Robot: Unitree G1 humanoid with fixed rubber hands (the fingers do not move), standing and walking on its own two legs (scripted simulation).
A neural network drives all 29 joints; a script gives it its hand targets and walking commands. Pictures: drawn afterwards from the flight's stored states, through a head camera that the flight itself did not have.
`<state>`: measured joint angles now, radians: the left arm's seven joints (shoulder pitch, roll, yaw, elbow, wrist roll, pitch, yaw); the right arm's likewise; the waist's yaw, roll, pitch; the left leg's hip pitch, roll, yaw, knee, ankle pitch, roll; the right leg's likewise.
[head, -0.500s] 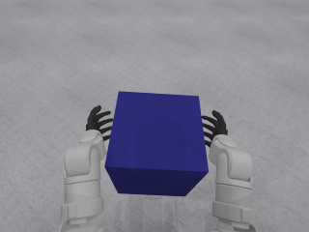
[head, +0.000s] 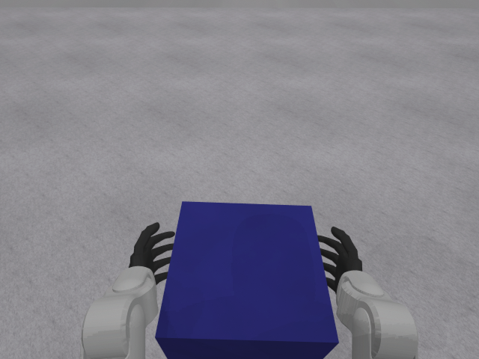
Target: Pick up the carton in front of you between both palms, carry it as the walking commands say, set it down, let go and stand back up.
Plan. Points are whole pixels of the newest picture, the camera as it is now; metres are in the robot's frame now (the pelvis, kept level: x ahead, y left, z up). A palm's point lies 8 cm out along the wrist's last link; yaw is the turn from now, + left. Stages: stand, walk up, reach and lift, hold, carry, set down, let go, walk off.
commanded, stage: carry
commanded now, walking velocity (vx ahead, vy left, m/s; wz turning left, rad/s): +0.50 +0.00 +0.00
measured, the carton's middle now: (243, 296) +0.23 +0.01 -0.01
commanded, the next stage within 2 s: none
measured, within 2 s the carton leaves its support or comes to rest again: neither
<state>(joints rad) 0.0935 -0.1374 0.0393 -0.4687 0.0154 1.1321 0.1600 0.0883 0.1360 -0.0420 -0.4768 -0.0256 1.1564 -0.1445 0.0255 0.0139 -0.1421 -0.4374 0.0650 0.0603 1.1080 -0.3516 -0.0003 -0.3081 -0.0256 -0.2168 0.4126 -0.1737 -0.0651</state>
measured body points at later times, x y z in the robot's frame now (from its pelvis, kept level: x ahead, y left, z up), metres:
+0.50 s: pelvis +0.30 +0.06 +0.00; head +0.29 +0.07 +0.45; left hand +0.55 +0.19 +0.06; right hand +0.52 -0.12 +0.07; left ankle +0.34 +0.14 -0.74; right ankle +0.22 -0.06 -0.66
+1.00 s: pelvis +0.61 -0.01 +0.01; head +0.61 -0.03 +0.46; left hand +0.84 +0.15 +0.07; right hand +0.85 -0.15 +0.06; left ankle +0.59 +0.13 -0.67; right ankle +0.61 -0.09 -0.74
